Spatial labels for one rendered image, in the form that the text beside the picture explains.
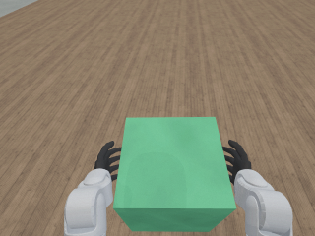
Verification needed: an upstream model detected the left robot hand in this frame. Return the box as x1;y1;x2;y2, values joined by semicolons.
94;141;122;182

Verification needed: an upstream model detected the left robot forearm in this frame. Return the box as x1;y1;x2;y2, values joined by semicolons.
64;168;113;236

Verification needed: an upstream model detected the right robot forearm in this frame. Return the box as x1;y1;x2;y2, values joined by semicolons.
233;169;293;236

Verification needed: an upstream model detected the carton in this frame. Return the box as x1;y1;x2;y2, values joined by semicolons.
113;117;236;232

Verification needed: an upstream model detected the right robot hand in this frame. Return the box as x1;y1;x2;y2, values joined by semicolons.
222;140;252;185

